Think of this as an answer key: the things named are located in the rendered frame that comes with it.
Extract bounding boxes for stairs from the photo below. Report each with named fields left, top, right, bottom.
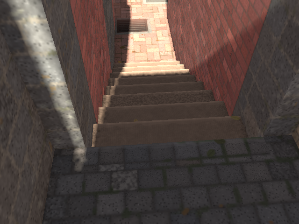
left=92, top=61, right=248, bottom=147

